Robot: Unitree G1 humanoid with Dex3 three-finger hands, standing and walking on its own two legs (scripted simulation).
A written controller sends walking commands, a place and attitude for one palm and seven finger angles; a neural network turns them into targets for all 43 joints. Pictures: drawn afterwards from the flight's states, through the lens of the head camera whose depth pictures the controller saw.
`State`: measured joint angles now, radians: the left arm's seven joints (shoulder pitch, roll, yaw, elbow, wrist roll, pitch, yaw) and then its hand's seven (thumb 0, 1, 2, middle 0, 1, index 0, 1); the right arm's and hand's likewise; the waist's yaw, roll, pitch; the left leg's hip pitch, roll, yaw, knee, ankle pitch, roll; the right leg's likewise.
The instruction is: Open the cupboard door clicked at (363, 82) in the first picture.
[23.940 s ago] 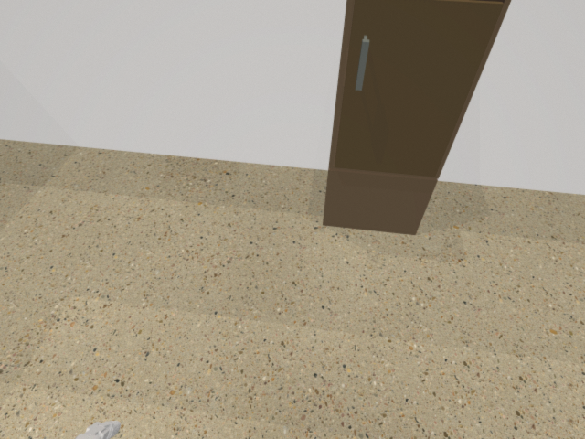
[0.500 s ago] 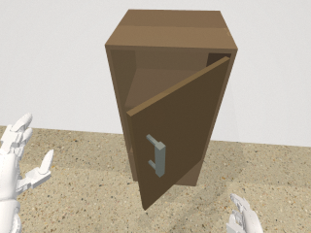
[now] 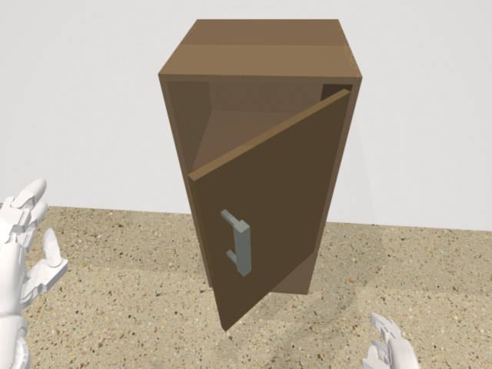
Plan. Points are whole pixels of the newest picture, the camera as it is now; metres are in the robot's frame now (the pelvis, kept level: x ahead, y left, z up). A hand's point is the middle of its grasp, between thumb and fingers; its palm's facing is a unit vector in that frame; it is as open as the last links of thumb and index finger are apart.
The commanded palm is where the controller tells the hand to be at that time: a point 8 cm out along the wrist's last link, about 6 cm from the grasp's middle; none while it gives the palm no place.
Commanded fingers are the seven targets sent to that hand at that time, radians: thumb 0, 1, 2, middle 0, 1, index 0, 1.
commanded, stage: step back with the hand held close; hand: left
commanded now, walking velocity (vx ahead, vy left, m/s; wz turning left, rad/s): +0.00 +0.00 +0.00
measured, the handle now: (235, 243) +0.33 +0.07 +0.02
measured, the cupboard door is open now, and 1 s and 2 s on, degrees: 47 47 47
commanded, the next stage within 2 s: stop stepping back and stand still in 1.18 s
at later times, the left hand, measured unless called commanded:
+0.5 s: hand (23, 293) +0.14 +0.29 +0.15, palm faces +0.37 -0.77 -0.52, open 7.4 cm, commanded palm +0.09 +0.32 +0.17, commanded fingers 0.00 0.90 0.90 -0.20 -0.30 -0.20 -0.30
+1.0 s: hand out of the picture +0.05 +0.30 +0.15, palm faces +0.46 -0.75 -0.47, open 7.4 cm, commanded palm -0.02 +0.34 +0.17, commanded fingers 0.00 0.90 0.90 -0.20 -0.30 -0.20 -0.30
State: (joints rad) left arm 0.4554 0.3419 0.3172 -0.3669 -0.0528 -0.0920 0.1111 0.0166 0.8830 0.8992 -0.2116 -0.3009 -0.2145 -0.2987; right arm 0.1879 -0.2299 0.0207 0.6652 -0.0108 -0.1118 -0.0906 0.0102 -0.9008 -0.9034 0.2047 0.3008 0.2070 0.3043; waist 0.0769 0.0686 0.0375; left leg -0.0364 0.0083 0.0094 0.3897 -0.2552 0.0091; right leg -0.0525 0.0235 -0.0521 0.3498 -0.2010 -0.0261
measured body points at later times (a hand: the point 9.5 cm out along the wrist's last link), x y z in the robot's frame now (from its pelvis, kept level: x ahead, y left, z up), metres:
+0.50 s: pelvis -0.06 +0.03 -0.01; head -0.04 +0.03 +0.44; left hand +0.12 +0.33 +0.18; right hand +0.13 -0.22 -0.08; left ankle -0.02 +0.11 -0.75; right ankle +0.00 -0.10 -0.74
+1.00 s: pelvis -0.14 +0.04 -0.02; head -0.11 +0.06 +0.42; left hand +0.02 +0.34 +0.18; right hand +0.05 -0.20 -0.10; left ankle -0.06 +0.12 -0.75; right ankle -0.07 -0.10 -0.72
